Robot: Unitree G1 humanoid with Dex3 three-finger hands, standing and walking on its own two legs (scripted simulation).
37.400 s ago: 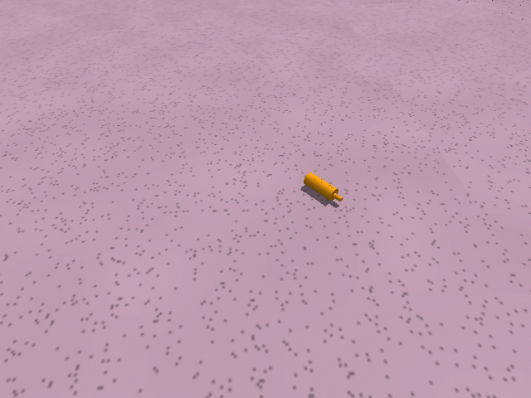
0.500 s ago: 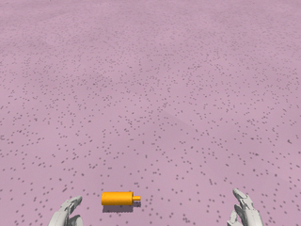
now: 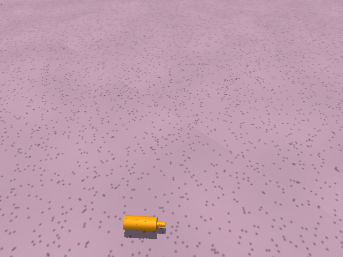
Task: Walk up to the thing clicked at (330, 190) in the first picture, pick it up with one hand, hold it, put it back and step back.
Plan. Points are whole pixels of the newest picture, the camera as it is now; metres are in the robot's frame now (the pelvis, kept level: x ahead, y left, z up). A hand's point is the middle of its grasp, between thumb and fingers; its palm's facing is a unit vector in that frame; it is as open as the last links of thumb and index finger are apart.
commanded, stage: stand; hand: left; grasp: from above
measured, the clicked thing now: (145, 223) +0.44 +0.18 -0.73
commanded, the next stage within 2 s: none
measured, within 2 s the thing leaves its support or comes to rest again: neither
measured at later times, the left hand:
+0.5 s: hand out of the picture +0.03 +0.24 -0.15, palm faces +0.03 -0.94 -0.33, open 7.3 cm
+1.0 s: hand out of the picture +0.05 +0.23 -0.15, palm faces +0.01 -0.95 -0.32, open 7.3 cm
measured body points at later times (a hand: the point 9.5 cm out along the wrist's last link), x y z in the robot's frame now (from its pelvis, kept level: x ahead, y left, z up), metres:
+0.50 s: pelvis -0.02 +0.00 +0.01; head -0.02 -0.01 +0.46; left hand +0.03 +0.29 -0.12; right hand +0.05 -0.29 -0.13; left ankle +0.01 +0.11 -0.73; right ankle +0.00 -0.14 -0.73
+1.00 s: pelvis -0.01 -0.01 +0.02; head +0.00 -0.01 +0.46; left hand +0.05 +0.28 -0.12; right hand +0.06 -0.30 -0.13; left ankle +0.01 +0.11 -0.73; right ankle +0.00 -0.14 -0.73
